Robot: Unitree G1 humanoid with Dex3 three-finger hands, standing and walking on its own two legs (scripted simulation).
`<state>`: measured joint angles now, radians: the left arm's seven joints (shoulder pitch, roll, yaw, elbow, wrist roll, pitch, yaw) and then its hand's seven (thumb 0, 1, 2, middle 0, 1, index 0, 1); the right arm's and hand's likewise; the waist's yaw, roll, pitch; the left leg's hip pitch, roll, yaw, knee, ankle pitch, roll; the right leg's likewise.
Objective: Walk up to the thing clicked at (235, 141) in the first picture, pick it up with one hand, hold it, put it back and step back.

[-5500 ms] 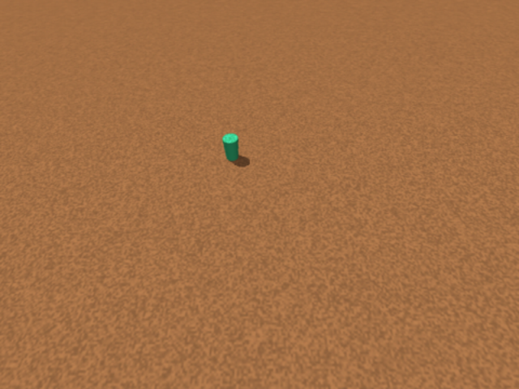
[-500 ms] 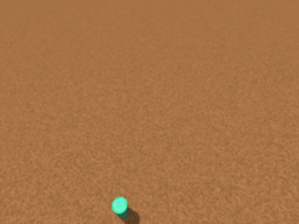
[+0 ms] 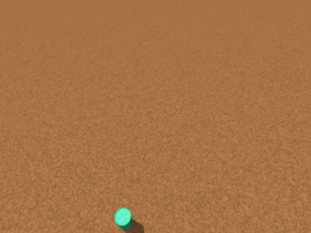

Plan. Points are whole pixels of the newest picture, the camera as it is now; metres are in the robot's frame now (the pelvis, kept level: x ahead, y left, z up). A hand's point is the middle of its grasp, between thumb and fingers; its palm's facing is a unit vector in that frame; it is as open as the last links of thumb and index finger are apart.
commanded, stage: stand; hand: left
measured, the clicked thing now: (124, 220) +0.36 +0.21 -0.71
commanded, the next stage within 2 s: none
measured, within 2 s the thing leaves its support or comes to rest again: neither
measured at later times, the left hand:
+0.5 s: hand out of the picture +0.08 +0.25 -0.15, palm faces -0.02 -0.94 -0.34, open 7.4 cm
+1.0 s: hand out of the picture +0.08 +0.25 -0.15, palm faces -0.02 -0.94 -0.35, open 7.4 cm
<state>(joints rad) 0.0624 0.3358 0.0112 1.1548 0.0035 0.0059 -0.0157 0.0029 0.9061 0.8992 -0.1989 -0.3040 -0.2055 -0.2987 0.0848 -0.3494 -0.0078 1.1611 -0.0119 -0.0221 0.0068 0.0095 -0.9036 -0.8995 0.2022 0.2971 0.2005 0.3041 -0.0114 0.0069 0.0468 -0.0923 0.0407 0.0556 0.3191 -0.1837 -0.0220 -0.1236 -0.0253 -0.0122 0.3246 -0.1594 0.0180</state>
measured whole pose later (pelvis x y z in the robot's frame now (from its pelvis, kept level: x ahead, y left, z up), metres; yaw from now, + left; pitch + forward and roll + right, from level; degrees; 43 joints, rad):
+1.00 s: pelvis +0.00 -0.01 +0.00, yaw +0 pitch -2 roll +0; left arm 0.10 0.35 -0.01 1.13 0.00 0.00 -0.01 0.00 0.91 0.90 -0.20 -0.30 -0.21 -0.30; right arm 0.11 -0.35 -0.01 1.15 -0.01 -0.01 0.01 0.01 -0.90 -0.90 0.20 0.30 0.20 0.30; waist -0.01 0.01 0.04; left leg -0.08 0.05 0.05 0.30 -0.18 -0.03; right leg -0.11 -0.02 -0.02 0.32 -0.16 0.01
